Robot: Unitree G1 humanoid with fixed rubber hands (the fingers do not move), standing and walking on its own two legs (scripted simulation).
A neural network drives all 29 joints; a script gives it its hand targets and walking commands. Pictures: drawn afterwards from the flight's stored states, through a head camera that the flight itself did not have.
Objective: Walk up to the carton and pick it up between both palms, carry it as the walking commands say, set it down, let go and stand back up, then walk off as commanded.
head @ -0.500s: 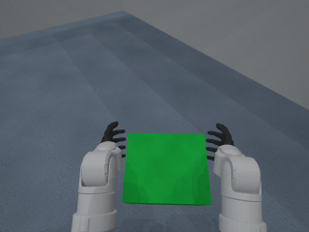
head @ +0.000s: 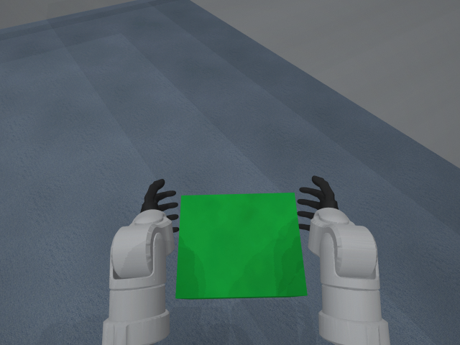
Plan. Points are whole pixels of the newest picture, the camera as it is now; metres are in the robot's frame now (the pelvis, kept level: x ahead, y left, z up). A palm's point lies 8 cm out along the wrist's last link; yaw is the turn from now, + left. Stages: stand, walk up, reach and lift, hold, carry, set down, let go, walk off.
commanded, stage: carry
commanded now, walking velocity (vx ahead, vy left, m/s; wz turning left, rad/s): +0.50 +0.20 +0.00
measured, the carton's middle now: (238, 249) +0.31 +0.01 -0.03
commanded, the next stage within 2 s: none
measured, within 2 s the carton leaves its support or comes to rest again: neither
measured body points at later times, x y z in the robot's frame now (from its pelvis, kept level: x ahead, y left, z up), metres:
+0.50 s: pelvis +0.27 +0.04 +0.01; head +0.30 +0.03 +0.46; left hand +0.58 +0.20 +0.08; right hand +0.59 -0.08 +0.08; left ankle +0.17 +0.14 -0.69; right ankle +0.33 -0.02 -0.73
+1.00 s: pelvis +0.39 +0.11 +0.02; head +0.39 +0.11 +0.47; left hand +0.69 +0.25 +0.10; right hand +0.70 -0.03 +0.10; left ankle +0.34 +0.19 -0.72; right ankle +0.33 -0.02 -0.72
